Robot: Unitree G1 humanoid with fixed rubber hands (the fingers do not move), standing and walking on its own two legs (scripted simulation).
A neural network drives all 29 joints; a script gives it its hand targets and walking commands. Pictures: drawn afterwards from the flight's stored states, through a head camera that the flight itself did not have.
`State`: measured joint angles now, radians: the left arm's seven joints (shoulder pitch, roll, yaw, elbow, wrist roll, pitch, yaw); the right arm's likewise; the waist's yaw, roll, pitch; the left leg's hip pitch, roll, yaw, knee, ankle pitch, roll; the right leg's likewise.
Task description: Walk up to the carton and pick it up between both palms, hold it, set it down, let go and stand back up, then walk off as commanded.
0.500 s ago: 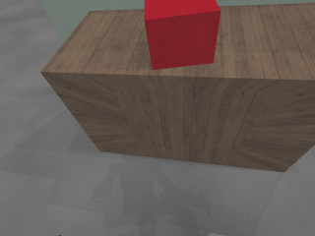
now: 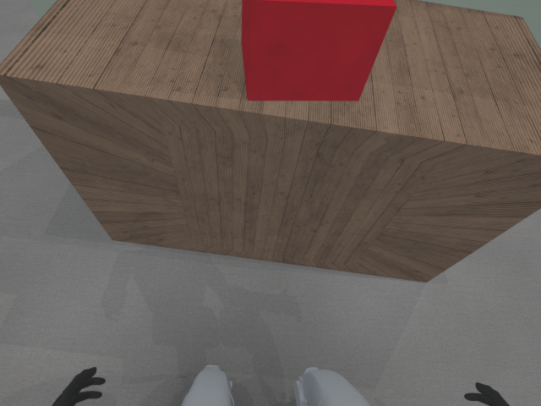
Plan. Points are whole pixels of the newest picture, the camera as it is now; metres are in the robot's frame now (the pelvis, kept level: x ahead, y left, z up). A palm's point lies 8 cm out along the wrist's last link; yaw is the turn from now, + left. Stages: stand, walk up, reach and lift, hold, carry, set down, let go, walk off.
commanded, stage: walk off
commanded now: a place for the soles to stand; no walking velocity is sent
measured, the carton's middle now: (305, 27) +0.77 -0.01 +0.09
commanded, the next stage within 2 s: stand in 1.24 s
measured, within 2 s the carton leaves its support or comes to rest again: neither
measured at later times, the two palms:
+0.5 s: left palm out of the picture +0.10 +0.29 -0.09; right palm out of the picture +0.05 -0.30 -0.12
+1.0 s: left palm out of the picture +0.02 +0.26 -0.09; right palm out of the picture +0.06 -0.33 -0.10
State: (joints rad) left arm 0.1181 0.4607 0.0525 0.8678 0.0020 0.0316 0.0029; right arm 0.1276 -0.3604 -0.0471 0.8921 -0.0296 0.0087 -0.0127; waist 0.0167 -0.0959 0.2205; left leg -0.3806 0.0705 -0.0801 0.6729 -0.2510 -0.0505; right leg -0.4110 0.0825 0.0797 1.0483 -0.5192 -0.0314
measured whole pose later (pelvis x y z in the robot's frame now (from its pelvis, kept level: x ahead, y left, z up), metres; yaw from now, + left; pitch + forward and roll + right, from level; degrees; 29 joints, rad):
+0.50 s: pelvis -0.01 -0.02 +0.01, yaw +1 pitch -3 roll +1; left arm 0.11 0.37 0.04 0.94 0.00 -0.01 0.01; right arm 0.19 -0.32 -0.03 0.97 0.00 -0.01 0.00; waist -0.03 0.02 0.12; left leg -0.25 -0.08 -0.07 0.60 -0.29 0.02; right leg -0.18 -0.03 0.02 0.64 -0.39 0.00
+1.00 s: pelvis -0.04 -0.04 +0.02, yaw +3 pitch -4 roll -1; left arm 0.16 0.33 0.03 1.06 0.01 -0.03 0.00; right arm 0.12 -0.37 -0.04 1.02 0.01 0.00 0.03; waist -0.02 0.04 0.06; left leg -0.21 -0.04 -0.13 0.43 -0.15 -0.01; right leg -0.12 0.00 -0.02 0.42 -0.24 0.00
